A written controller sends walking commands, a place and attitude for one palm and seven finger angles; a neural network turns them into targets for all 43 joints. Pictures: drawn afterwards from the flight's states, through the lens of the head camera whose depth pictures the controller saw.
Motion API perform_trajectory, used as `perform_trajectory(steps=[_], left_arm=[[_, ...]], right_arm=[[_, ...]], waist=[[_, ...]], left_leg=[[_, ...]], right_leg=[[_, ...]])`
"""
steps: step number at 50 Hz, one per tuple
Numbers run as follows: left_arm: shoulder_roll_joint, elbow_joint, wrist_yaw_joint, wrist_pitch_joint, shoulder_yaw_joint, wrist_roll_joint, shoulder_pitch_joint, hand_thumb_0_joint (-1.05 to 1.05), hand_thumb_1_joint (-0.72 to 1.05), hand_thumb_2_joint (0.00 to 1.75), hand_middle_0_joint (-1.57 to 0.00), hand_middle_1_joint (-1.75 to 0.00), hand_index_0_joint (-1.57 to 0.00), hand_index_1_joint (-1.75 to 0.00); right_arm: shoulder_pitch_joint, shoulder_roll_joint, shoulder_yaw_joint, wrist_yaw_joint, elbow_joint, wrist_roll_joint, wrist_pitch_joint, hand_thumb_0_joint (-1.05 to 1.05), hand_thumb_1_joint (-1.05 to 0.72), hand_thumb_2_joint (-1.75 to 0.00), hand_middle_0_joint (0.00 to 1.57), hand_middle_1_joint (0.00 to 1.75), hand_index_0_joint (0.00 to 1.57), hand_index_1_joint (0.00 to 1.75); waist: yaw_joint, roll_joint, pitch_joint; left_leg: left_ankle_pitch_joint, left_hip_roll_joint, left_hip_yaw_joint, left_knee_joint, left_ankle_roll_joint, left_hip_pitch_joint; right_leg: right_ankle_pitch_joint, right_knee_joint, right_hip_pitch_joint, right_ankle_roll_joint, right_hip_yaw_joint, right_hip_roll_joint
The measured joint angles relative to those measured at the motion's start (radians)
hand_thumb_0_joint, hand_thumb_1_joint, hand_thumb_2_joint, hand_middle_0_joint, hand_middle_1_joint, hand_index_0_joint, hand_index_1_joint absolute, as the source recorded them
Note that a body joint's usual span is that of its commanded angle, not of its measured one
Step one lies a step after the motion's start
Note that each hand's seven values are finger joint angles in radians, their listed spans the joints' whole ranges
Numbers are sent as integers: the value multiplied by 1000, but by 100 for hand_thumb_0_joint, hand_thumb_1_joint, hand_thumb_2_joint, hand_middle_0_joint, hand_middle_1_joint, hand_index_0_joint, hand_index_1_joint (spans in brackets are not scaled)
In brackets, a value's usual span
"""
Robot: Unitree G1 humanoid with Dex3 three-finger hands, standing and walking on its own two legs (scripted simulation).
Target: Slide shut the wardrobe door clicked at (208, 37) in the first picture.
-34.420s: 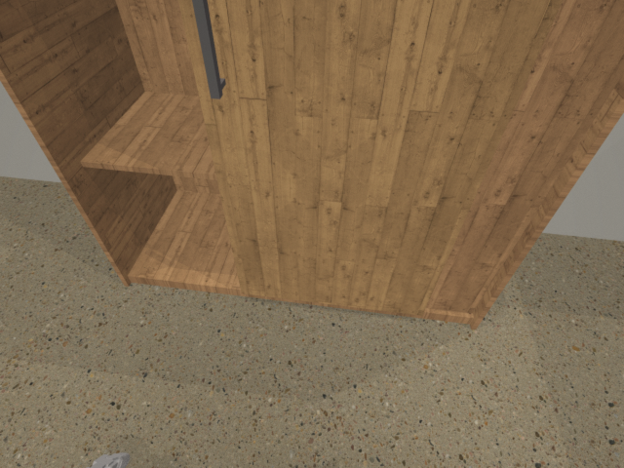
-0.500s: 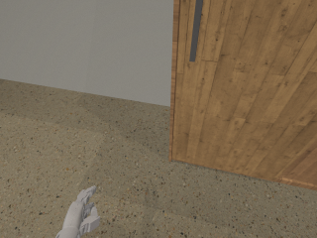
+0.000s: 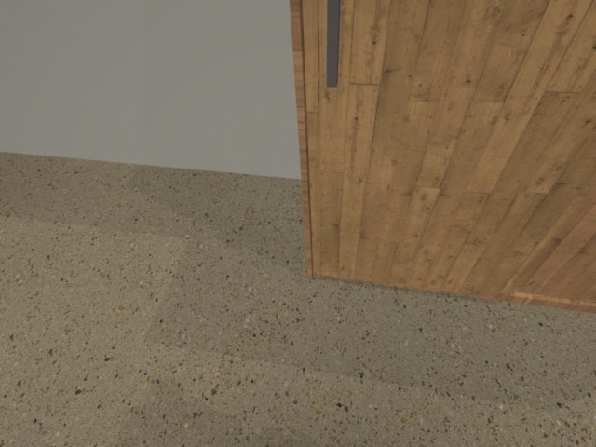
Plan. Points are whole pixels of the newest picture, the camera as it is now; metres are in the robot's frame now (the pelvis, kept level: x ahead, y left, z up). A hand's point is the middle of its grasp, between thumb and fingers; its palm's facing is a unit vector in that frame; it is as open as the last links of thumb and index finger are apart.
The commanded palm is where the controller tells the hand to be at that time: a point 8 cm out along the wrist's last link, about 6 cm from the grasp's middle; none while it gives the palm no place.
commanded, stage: let the arm hang, fingers relaxed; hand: right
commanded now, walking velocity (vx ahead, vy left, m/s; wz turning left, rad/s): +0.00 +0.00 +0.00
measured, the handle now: (335, 3) +0.75 -0.03 +0.23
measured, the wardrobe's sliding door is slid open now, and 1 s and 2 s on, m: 0.00 0.00 0.00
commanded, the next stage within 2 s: look to check the result in 0.66 s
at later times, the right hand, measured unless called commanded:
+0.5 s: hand out of the picture +0.11 -0.23 -0.15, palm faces -0.04 +0.95 -0.31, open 7.3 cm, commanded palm none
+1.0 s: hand out of the picture +0.14 -0.24 -0.15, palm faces -0.04 +0.94 -0.33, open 7.3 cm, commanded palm none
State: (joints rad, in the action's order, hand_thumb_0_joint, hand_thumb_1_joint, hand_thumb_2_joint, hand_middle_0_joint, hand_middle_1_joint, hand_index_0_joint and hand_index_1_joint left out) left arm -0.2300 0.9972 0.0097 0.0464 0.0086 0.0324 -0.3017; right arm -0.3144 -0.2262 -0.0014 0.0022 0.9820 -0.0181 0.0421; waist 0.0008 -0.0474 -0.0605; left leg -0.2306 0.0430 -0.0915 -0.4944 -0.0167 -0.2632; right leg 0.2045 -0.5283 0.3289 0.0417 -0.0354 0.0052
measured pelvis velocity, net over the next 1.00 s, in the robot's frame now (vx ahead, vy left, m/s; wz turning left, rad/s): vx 0.06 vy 0.01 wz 0.02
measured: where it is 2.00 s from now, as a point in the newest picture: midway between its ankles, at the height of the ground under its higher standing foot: outside the picture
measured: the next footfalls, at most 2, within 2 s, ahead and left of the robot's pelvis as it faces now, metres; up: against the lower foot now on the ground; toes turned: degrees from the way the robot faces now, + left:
none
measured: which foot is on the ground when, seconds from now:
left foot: down 0.00-1.00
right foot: down 0.00-1.00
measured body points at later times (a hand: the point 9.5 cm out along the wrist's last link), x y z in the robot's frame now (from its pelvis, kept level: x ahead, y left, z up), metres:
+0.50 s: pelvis +0.02 -0.01 +0.01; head +0.03 +0.00 +0.46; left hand +0.08 +0.27 -0.14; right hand +0.11 -0.28 -0.13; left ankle +0.02 +0.13 -0.73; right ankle +0.05 -0.09 -0.73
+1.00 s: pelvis +0.06 +0.01 +0.01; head +0.08 +0.01 +0.46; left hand +0.14 +0.30 -0.12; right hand +0.14 -0.29 -0.12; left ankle +0.02 +0.13 -0.73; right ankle +0.05 -0.09 -0.73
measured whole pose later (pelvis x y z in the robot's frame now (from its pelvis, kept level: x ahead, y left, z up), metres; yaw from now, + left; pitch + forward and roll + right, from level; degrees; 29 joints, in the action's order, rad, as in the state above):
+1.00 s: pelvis +0.06 +0.01 +0.01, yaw +1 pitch +0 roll +0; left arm -0.33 1.12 0.00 -0.01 0.00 0.01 -0.09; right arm -0.11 -0.33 0.00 0.00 1.13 -0.01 -0.01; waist 0.00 0.00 -0.04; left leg -0.23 0.05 -0.07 -0.31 -0.02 -0.08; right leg 0.19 -0.32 0.12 0.03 -0.06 0.02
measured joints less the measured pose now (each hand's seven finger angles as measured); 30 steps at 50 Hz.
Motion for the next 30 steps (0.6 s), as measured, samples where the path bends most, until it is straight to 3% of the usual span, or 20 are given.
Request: perform_trajectory(steps=[12,30], left_arm=[[-25,71,-10,-21,-26,-9,37,1,90,90,-21,-29,-20,-30],[-77,112,-2,-54,-15,-13,185,1,90,90,-21,-29,-20,-30]], right_arm=[[41,-53,-21,5,130,-1,-26,0,-92,-90,21,30,21,30],[223,-60,1,-4,117,2,-60,0,-91,-90,21,30,21,30]], waist=[[1,86,12],[-7,46,35]], left_leg=[[20,9,25,47,-9,36],[21,13,33,125,-16,112]], right_leg=[[-21,64,-52,11,-26,11],[-30,163,-142,5,-33,21]])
